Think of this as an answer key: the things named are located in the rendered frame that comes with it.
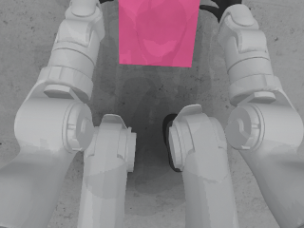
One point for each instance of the carton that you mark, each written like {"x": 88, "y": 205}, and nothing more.
{"x": 157, "y": 32}

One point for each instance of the right robot upper arm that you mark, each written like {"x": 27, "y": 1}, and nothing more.
{"x": 267, "y": 137}

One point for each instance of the left robot forearm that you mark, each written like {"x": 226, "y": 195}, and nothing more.
{"x": 73, "y": 58}

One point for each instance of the right robot forearm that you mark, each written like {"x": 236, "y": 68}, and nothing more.
{"x": 247, "y": 60}

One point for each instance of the right robot shin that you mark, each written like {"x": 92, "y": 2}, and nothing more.
{"x": 193, "y": 109}

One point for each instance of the right robot thigh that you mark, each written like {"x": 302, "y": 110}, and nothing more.
{"x": 208, "y": 188}

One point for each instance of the right robot hand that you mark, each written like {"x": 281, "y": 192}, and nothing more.
{"x": 222, "y": 6}

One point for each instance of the left robot upper arm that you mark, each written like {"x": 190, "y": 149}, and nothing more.
{"x": 50, "y": 132}

